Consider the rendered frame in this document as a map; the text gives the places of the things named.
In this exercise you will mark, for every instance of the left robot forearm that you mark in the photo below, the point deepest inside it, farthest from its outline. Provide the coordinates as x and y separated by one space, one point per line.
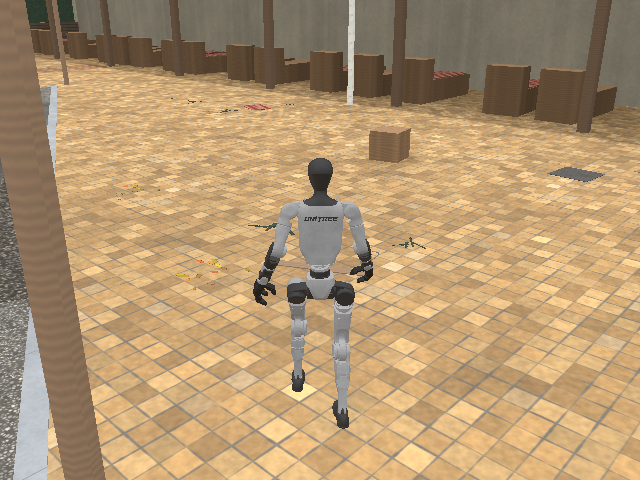
268 267

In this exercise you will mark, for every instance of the robot right hand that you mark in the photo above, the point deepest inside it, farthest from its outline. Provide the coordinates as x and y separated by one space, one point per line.
366 277

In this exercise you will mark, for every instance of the right robot thigh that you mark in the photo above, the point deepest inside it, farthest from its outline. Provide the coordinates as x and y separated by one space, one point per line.
343 305

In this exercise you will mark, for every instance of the right robot forearm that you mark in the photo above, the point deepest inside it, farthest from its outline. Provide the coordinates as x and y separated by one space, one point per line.
366 258

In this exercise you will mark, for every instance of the robot right upper arm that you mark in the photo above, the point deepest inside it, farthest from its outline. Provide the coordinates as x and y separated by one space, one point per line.
352 212

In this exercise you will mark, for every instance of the robot left upper arm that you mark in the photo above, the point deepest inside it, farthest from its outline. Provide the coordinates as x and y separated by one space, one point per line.
288 212

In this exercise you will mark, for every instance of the left robot foot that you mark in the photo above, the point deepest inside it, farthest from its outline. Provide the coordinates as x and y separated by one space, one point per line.
297 385

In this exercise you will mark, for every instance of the robot left hand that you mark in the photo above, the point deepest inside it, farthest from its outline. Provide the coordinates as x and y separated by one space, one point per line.
259 289

